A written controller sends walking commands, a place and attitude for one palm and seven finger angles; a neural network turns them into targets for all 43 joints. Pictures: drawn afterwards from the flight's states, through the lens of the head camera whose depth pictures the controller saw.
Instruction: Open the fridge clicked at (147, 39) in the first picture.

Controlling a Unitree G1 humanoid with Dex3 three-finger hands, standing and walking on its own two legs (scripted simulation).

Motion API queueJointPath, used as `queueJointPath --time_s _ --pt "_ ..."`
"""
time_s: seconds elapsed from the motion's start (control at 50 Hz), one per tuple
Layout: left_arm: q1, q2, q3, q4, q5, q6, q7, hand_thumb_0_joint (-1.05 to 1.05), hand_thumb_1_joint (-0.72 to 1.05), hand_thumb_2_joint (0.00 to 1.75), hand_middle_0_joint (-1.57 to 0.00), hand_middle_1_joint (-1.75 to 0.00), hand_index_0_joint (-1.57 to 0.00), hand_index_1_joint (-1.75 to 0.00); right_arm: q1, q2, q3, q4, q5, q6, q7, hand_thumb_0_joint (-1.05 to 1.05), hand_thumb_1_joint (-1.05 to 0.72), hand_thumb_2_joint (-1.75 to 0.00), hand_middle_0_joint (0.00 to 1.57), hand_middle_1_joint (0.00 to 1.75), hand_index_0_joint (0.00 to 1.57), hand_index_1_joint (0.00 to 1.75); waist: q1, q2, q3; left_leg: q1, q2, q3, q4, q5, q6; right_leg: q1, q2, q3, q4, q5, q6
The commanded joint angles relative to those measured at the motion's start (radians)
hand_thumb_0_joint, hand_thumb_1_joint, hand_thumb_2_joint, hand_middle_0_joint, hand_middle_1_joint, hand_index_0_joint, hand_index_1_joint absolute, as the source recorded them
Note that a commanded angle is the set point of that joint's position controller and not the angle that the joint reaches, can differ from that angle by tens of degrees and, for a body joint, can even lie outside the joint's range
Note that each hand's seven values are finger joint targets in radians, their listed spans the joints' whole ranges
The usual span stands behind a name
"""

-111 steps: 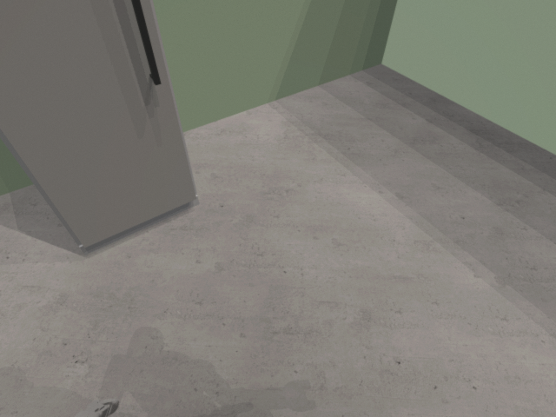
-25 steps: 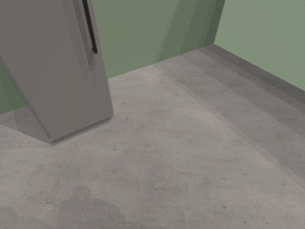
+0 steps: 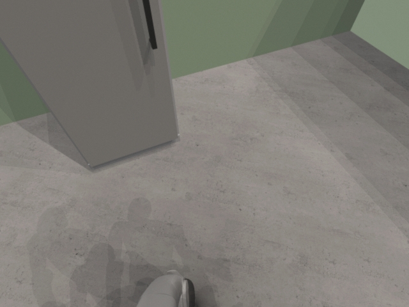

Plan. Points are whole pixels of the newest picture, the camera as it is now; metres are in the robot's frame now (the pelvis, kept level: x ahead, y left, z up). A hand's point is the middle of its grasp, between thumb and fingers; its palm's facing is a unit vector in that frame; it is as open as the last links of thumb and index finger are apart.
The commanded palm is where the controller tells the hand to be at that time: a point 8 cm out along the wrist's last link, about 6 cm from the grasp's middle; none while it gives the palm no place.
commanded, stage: walk to a spot facing it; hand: right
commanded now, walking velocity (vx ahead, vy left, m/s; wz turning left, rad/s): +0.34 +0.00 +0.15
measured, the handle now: out of the picture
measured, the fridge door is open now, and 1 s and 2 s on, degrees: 0 0 0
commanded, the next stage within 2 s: turn to face it in 0.18 s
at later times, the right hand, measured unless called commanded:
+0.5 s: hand (300, 289) +0.19 -0.20 -0.18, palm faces +0.02 +0.99 -0.12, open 7.3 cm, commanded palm none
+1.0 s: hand (278, 194) +0.41 -0.16 -0.14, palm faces -0.29 +0.91 -0.29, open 7.4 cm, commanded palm none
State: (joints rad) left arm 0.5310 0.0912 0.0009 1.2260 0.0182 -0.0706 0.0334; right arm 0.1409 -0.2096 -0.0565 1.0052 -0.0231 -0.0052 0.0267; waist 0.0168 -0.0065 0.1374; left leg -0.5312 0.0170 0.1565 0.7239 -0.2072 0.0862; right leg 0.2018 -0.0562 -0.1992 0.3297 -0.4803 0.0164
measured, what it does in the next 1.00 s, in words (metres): walks ahead, turning left: left foot, then right foot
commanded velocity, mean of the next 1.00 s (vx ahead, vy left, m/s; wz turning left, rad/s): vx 0.07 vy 0.00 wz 0.34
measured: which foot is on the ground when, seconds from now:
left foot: up 0.00-0.02, down 0.04-0.46, up 0.48-0.84, down 0.86-1.00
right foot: down 0.00-0.04, up 0.06-0.42, down 0.44-0.86, up 0.88-1.00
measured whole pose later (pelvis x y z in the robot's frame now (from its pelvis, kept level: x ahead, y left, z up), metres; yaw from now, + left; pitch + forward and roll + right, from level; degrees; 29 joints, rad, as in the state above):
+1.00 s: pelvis +0.24 -0.01 +0.01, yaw +19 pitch -1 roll +0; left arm 0.21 0.24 0.07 1.00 0.02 0.06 0.02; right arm 0.15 -0.19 -0.06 0.91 -0.03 0.02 -0.01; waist 0.02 -0.06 0.09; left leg -0.32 0.03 0.08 0.61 -0.28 0.03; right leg -0.45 -0.12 -0.09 1.09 -0.46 0.07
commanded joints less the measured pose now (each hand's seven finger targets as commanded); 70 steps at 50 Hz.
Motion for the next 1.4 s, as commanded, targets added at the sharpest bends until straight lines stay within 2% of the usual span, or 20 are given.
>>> queueJointPath --time_s 0.0,0.02,0.04,0.08,0.18,0.38,0.4,0.44,0.52,0.56,0.72,0.8,0.84,0.9,0.96,1.08,1.16,1.22,1.28,1.38 --pt "-0.068 0.202 0.053 -0.07 -0.017 -0.017 -0.001 0.0 0.9 0.9 -0.2 -0.3 -0.2 -0.3 0.43 -0.122 -0.035 0.08 -0.015 -0.035 -0.018 0.0 -0.9 -0.9 0.2 0.3 0.2 0.3 -0.221 -0.014 -0.191 0.658 0.043 -0.098 -0.168 0.091 0.08 -0.434 -0.132 -0.008 0.608 0.809 -0.066" --pt "-0.004 0.114 0.043 -0.087 -0.029 -0.02 -0.007 0.0 0.9 0.9 -0.2 -0.3 -0.2 -0.3 0.461 -0.209 -0.052 0.082 -0.009 -0.043 -0.03 0.0 -0.9 -0.9 0.2 0.3 0.2 0.3 -0.183 0.21 -0.278 0.777 0.329 -0.554 -0.276 0.074 0.201 -0.675 0.008 0.033 0.974 0.025 -0.034" --pt "-0.059 0.124 0.048 -0.125 -0.026 -0.012 -0.008 0.0 0.9 0.9 -0.2 -0.3 -0.2 -0.3 0.416 -0.241 -0.06 0.058 0.015 -0.037 -0.031 0.0 -0.9 -0.9 0.2 0.3 0.2 0.3 -0.164 0.18 -0.257 0.674 0.411 -0.72 -0.437 -0.052 0.246 -0.746 0.009 0.144 1.122 -0.071 -0.058" --pt "-0.131 0.133 0.055 -0.148 -0.006 0.008 -0.018 0.0 0.9 0.9 -0.2 -0.3 -0.2 -0.3 0.207 -0.163 -0.036 -0.003 0.013 -0.036 -0.042 0.0 -0.9 -0.9 0.2 0.3 0.2 0.3 -0.08 0.077 -0.092 0.36 0.381 -0.635 -0.529 -0.364 0.189 -0.777 -0.082 0.21 1.125 0.083 -0.056" --pt "-0.059 0.08 0.049 -0.131 0.01 0.057 -0.028 0.0 0.9 0.9 -0.2 -0.3 -0.2 -0.3 0.118 -0.086 -0.006 -0.004 -0.002 -0.061 -0.045 0.0 -0.9 -0.9 0.2 0.3 0.2 0.3 0.04 0.047 -0.087 0.116 0.244 -0.272 -0.539 -0.105 0.097 -0.652 -0.119 0.17 0.841 0.175 -0.009" --pt "-0.239 0.114 0.049 -0.217 -0.001 0.018 -0.025 0.0 0.9 0.9 -0.2 -0.3 -0.2 -0.3 0.186 -0.092 -0.02 0.014 0.003 -0.042 -0.037 0.0 -0.9 -0.9 0.2 0.3 0.2 0.3 0.003 0.078 -0.087 0.229 0.162 -0.223 -0.343 0.226 0.05 -0.431 -0.037 0.059 0.229 0.322 0.029" --pt "-0.192 0.152 0.055 -0.203 0.0 0.012 -0.017 0.0 0.9 0.9 -0.2 -0.3 -0.2 -0.3 0.194 -0.071 -0.018 0.008 0.006 -0.034 -0.037 0.0 -0.9 -0.9 0.2 0.3 0.2 0.3 0.019 0.009 -0.128 0.204 0.119 -0.205 -0.247 0.196 0.016 -0.312 -0.066 0.087 0.144 0.401 0.023" --pt "-0.089 0.312 0.084 -0.203 0.012 0.019 -0.005 0.0 0.9 0.9 -0.2 -0.3 -0.2 -0.3 0.221 -0.008 -0.016 -0.026 0.015 -0.021 -0.032 0.0 -0.9 -0.9 0.2 0.3 0.2 0.3 0.044 -0.321 -0.214 -0.008 -0.035 -0.051 0.185 -0.441 -0.089 -0.144 -0.444 0.436 0.023 0.696 -0.156" --pt "-0.249 0.23 0.062 -0.255 0.011 0.023 0.006 0.0 0.9 0.9 -0.2 -0.3 -0.2 -0.3 0.148 -0.021 -0.033 -0.041 -0.002 0.001 -0.02 0.0 -0.9 -0.9 0.2 0.3 0.2 0.3 -0.001 -0.113 -0.148 -0.058 0.06 -0.13 0.494 -0.281 -0.113 -0.298 -0.371 0.23 0.006 0.713 -0.153" --pt "-0.277 0.217 0.064 -0.262 0.005 0.02 0.006 0.0 0.9 0.9 -0.2 -0.3 -0.2 -0.3 0.165 -0.012 -0.037 -0.039 0.003 0.019 -0.014 0.0 -0.9 -0.9 0.2 0.3 0.2 0.3 -0.015 -0.14 -0.171 -0.007 0.068 -0.108 0.452 -0.214 -0.125 -0.325 -0.321 0.111 0.006 0.743 -0.124" --pt "-0.296 0.257 0.099 -0.276 0.012 0.049 -0.006 0.0 0.9 0.9 -0.2 -0.3 -0.2 -0.3 0.078 -0.006 -0.04 -0.113 -0.004 0.041 -0.01 0.0 -0.9 -0.9 0.2 0.3 0.2 0.3 0.008 -0.181 -0.155 0.09 0.055 -0.05 0.088 -0.183 -0.124 -0.317 -0.346 0.022 0.028 0.585 -0.133" --pt "-0.317 0.267 0.105 -0.287 0.008 0.066 -0.019 0.0 0.9 0.9 -0.2 -0.3 -0.2 -0.3 0.156 -0.056 -0.045 -0.106 -0.008 0.021 -0.018 0.0 -0.9 -0.9 0.2 0.3 0.2 0.3 -0.051 -0.088 -0.176 0.344 0.03 -0.033 -0.217 0.033 -0.094 -0.435 -0.296 -0.042 0.247 0.461 -0.041" --pt "-0.346 0.161 0.074 -0.353 -0.002 0.08 -0.026 0.0 0.9 0.9 -0.2 -0.3 -0.2 -0.3 0.241 -0.242 -0.071 -0.092 -0.004 0.003 -0.04 0.0 -0.9 -0.9 0.2 0.3 0.2 0.3 -0.099 0.338 -0.192 0.493 0.397 -0.505 -0.377 0.52 0.08 -0.785 -0.082 -0.011 0.68 -0.16 0.059" --pt "-0.361 0.193 0.074 -0.338 -0.002 0.096 -0.011 0.0 0.9 0.9 -0.2 -0.3 -0.2 -0.3 0.13 -0.199 -0.064 -0.117 -0.002 0.011 -0.059 0.0 -0.9 -0.9 0.2 0.3 0.2 0.3 -0.061 0.256 -0.195 0.424 0.323 -0.429 -0.366 0.383 0.117 -0.812 -0.084 0.17 0.852 -0.048 0.05" --pt "-0.298 0.185 0.072 -0.299 0.002 0.1 -0.016 0.0 0.9 0.9 -0.2 -0.3 -0.2 -0.3 0.029 -0.159 -0.047 -0.143 -0.003 0.013 -0.056 0.0 -0.9 -0.9 0.2 0.3 0.2 0.3 -0.012 0.161 -0.197 0.338 0.239 -0.299 -0.363 0.322 0.076 -0.708 -0.071 0.149 0.77 0.064 0.06" --pt "-0.301 0.168 0.059 -0.31 -0.005 0.092 -0.011 0.0 0.9 0.9 -0.2 -0.3 -0.2 -0.3 0.043 -0.185 -0.053 -0.127 -0.008 0.022 -0.049 0.0 -0.9 -0.9 0.2 0.3 0.2 0.3 -0.029 0.165 -0.183 0.333 0.229 -0.36 -0.368 0.263 0.1 -0.614 -0.022 0.122 0.49 0.04 0.051" --pt "-0.193 0.166 0.055 -0.273 -0.008 0.078 0.0 0.0 0.9 0.9 -0.2 -0.3 -0.2 -0.3 0.003 -0.159 -0.048 -0.123 0.005 0.035 -0.045 0.0 -0.9 -0.9 0.2 0.3 0.2 0.3 0.02 0.14 -0.184 0.22 0.168 -0.346 -0.297 0.157 0.025 -0.381 -0.007 0.101 0.167 0.238 0.034" --pt "-0.208 0.314 0.078 -0.299 0.012 0.066 0.009 0.0 0.9 0.9 -0.2 -0.3 -0.2 -0.3 -0.005 -0.063 -0.033 -0.162 0.009 0.049 -0.031 0.0 -0.9 -0.9 0.2 0.3 0.2 0.3 0.024 -0.301 -0.095 0.005 -0.041 -0.148 0.15 -0.336 -0.11 -0.416 -0.39 0.531 -0.125 0.296 -0.16" --pt "-0.288 0.25 0.059 -0.304 0.016 0.054 0.013 0.0 0.9 0.9 -0.2 -0.3 -0.2 -0.3 0.04 -0.077 -0.044 -0.108 -0.004 0.046 -0.017 0.0 -0.9 -0.9 0.2 0.3 0.2 0.3 -0.016 -0.148 -0.122 -0.006 0.002 -0.19 0.382 -0.245 -0.117 -0.393 -0.3 0.363 -0.093 0.305 -0.153" --pt "-0.166 0.242 0.074 -0.247 0.016 0.035 0.008 0.0 0.9 0.9 -0.2 -0.3 -0.2 -0.3 -0.012 -0.041 -0.025 -0.1 -0.007 0.034 0.007 0.0 -0.9 -0.9 0.2 0.3 0.2 0.3 0.041 -0.119 -0.101 -0.049 0.037 -0.125 0.253 -0.188 -0.126 -0.261 -0.285 0.285 -0.118 0.246 -0.151"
